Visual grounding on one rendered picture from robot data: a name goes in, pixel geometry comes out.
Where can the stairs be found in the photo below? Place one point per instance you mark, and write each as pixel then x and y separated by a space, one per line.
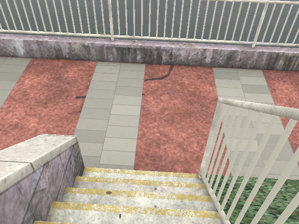
pixel 121 196

